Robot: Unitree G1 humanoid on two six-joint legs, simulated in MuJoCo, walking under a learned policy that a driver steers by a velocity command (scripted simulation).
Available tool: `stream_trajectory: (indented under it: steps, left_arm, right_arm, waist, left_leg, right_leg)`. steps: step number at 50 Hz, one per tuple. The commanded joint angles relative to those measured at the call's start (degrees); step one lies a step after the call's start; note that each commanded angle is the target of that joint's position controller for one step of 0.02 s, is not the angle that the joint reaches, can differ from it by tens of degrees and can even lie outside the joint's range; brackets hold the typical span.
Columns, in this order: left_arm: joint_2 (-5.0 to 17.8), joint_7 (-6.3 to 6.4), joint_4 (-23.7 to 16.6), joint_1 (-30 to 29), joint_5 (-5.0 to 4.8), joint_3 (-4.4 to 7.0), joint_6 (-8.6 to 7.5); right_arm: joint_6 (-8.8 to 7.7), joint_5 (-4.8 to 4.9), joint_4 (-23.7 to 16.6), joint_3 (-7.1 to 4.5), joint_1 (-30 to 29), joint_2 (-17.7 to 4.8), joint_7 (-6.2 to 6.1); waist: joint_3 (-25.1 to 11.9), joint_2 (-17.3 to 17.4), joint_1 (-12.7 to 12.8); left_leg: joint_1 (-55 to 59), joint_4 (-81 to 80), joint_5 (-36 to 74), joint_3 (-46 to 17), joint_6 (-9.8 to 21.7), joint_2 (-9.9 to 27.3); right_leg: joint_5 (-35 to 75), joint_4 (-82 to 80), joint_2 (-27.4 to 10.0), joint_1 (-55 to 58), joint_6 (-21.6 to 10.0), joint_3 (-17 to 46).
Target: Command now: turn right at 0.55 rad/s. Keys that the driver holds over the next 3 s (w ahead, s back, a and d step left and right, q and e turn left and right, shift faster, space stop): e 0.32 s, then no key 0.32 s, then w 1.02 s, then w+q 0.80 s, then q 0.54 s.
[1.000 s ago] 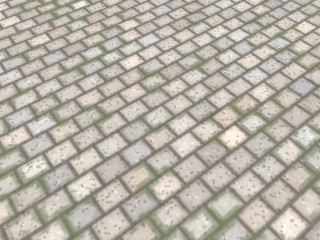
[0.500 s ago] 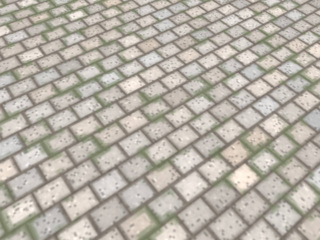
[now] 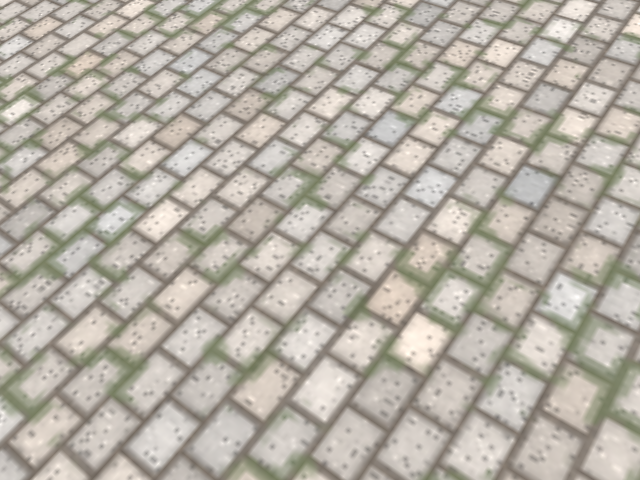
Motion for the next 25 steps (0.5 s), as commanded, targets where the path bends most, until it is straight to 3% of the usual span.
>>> stream_trajectory:
  steps: [1,5,10,13,14,15,16,17,18,19,20,23,25]
  left_arm:
    - [9.98,0.92,-4.02,0.1,-0.4,2.61,-0.32]
    - [11.47,0.9,-5.27,-1.26,-0.2,3.22,0.53]
    - [11.58,0.21,-6.65,-4.41,-0.48,3.27,1.24]
    - [10.99,0.51,-7.76,-7.64,-1.43,2.93,1.87]
    - [9.16,0.64,-8.1,-6.62,-1.11,2.39,1.95]
    - [5.38,0.35,-7.59,-2.5,-0.08,1.45,1.84]
    - [9.02,0.28,-9.04,-2.4,-0.67,2.74,1.31]
    - [13.05,0.28,-7.65,-1.17,-0.11,3.83,1.08]
    - [13.55,0.26,-6.44,-1.06,-0.32,4.35,1.31]
    - [11.85,0.54,-5.29,-0.51,-0.29,4.14,1.9]
    - [10.48,0.57,-5.43,-0.91,-0.14,3.7,2.26]
    - [7.39,0.34,-6.84,-4.08,-0.78,2.37,2.06]
    - [6.16,0.3,-7.43,-5.73,-0.39,1.55,1.86]
  right_arm:
    - [-1.17,0.39,-3.83,-0.39,-2.95,-2.81,0.05]
    - [-1.5,0.63,-3.88,-0.19,-3.37,-3.29,0.83]
    - [-2.53,0.99,-3.62,-0.42,-0.77,-4.7,1.86]
    - [-3.28,0.89,-2.25,-0.91,4.63,-5.51,2.62]
    - [-3.17,0.33,-1.91,-1.61,6.25,-7.94,2.46]
    - [-2.52,-0.53,-2.83,-1.98,5.2,-11.11,1.91]
    - [-2.4,-2.51,-3.05,-1.96,4.82,-11.91,2.2]
    - [-2.68,-1.99,-4.35,-1.14,2.73,-9.0,2.21]
    - [-2.72,-1.29,-4.74,-0.46,0.57,-6.39,2.12]
    - [-2.64,-0.6,-5.03,-0.13,-0.29,-5.7,2.06]
    - [-2.57,0.06,-4.79,0.11,-0.08,-5.51,1.93]
    - [-1.99,-0.25,-3.44,0.36,3.08,-6.02,1.44]
    - [-1.7,-0.24,-2.96,0.36,3.83,-6.68,1.28]
  waist:
    - [-7.48,-8.58,-0.15]
    - [-6.57,-10.13,0.49]
    - [-7.35,-10.91,0.04]
    - [-7.95,-10.04,-3.21]
    - [-9.0,-6.57,-2.71]
    - [-9.69,7.6,0.6]
    - [-7.05,14.83,0.5]
    - [-6.06,8.67,0.7]
    - [-5.02,6.13,1.17]
    - [-4.52,4.94,1.32]
    - [-3.72,5.44,0.58]
    - [-4.04,7.14,-1.42]
    - [-5.06,7.77,-2.48]
  left_leg:
    - [-5.37,-6.31,1.92,-2.43,-1.18,0.45]
    - [0.89,-14.93,1.55,-2.78,-1.84,-0.41]
    - [7.95,-23.54,0.22,-3.32,-0.92,-1.47]
    - [17.93,-39.67,12.2,-2.02,0.97,-0.87]
    - [25.12,-41.62,17.64,-5.73,3.04,4.99]
    - [31.04,-41.39,30.67,-16.79,8.03,16.91]
    - [27.66,-42.17,36.61,-27.15,17.55,24.37]
    - [26.3,-41.95,34.67,-24.37,19.28,24.09]
    - [25.35,-41.04,32.07,-18.46,17.01,19.93]
    - [25.39,-40.62,28.74,-14.52,15.1,16.7]
    - [25.52,-40.47,30.07,-13.12,15.32,16.01]
    - [27.47,-40.95,32.27,-8.69,16.31,14.03]
    - [29.25,-40.56,32.24,-7.92,16.46,14.42]
  right_leg:
    - [22.89,-5.18,-12.82,14.51,-8.92,15.05]
    - [18.48,-5.16,-12.22,10.85,-9.59,18.09]
    - [23.38,-2.91,-11.34,9.68,-9.34,23.42]
    - [19.77,0.75,-7.72,7.18,-5.57,23.85]
    - [9.99,4.87,-4.76,1.71,-2.83,21.5]
    - [-13.47,17.66,3.26,-6.92,0.46,11.87]
    - [-27.54,28.21,7.02,-16.25,3.09,6.92]
    - [-24.51,37.12,3.22,-16.76,4.87,7.89]
    - [-20.65,40.3,2.78,-16.77,5.77,7.54]
    - [-18.03,41.97,2.63,-16.99,6.78,7.1]
    - [-15.9,43.42,2.76,-17.89,7.68,7.09]
    - [-13.39,36.95,2.37,-16.42,8.83,3.89]
    - [-13.33,28.87,0.5,-13.56,9.18,2.49]
Next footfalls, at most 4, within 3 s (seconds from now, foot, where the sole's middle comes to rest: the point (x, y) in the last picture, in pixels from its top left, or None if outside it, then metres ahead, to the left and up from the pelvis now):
0.28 left None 0.08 0.14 -0.78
0.66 right None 0.01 -0.11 -0.78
1.06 left None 0.22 0.09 -0.78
1.56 right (485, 462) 0.49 -0.22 -0.78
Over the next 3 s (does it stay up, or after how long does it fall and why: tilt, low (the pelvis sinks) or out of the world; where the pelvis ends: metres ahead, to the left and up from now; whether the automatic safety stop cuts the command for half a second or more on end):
stays up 1.02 -0.14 -0.01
